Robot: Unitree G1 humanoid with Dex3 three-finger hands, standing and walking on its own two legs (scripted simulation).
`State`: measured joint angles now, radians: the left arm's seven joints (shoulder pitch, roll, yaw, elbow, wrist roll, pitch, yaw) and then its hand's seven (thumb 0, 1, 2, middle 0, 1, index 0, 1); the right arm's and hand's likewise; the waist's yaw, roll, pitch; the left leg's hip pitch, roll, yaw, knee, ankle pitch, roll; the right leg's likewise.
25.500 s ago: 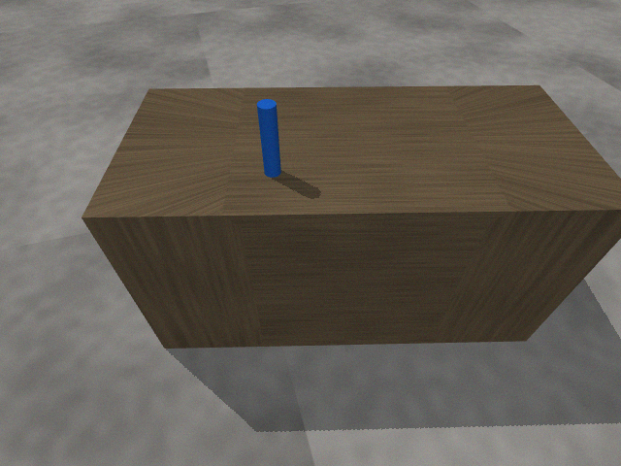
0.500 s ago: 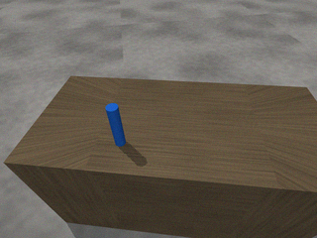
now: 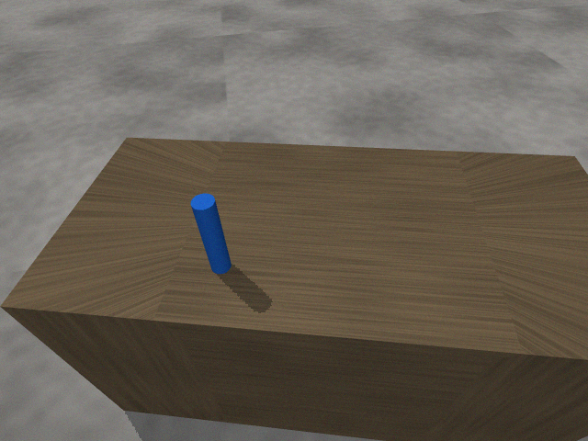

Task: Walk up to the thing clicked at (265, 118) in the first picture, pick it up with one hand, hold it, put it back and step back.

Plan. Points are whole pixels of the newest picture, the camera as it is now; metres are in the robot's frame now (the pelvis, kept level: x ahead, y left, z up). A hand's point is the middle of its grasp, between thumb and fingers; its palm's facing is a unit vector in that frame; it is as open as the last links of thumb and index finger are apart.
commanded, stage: home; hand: left
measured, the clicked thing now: (213, 236) +0.49 +0.19 -0.04
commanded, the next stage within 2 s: stand in 0.70 s
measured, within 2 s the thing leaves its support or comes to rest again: neither
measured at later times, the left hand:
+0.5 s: hand out of the picture +0.10 +0.25 -0.15, palm faces -0.01 -0.94 -0.35, open 17.7 cm
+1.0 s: hand out of the picture +0.09 +0.25 -0.15, palm faces -0.01 -0.93 -0.36, open 15.8 cm
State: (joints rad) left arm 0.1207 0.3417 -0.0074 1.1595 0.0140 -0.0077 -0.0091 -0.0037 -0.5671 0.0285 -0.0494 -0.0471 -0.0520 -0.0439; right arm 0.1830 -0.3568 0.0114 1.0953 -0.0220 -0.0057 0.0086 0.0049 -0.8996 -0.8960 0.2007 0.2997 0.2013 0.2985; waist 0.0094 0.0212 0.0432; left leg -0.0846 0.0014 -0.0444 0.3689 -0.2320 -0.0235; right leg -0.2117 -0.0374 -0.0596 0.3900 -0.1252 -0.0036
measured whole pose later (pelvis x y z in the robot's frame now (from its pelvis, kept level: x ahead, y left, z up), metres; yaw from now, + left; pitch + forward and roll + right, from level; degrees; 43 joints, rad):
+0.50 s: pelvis +0.02 +0.00 +0.00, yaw +0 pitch -3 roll +0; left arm 0.09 0.33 0.00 1.16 0.01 -0.01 -0.01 0.00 -0.58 0.02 -0.05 -0.05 -0.05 -0.04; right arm 0.14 -0.36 0.01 1.11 -0.02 0.00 0.00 0.00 -0.90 -0.90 0.20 0.30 0.20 0.30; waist 0.01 0.03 0.04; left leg -0.04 0.02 -0.05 0.33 -0.24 -0.03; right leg -0.17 -0.02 -0.07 0.37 -0.15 -0.01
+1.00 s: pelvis +0.02 -0.01 +0.00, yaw +0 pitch -3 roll +0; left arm 0.10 0.34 0.01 1.15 0.01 -0.01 -0.01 0.00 -0.34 0.26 -0.14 -0.19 -0.15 -0.19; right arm 0.16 -0.36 0.01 1.11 -0.02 0.00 0.00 0.00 -0.90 -0.89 0.20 0.30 0.20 0.30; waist 0.00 0.02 0.05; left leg -0.03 0.02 -0.04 0.31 -0.23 -0.04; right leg -0.17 -0.02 -0.06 0.36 -0.14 -0.01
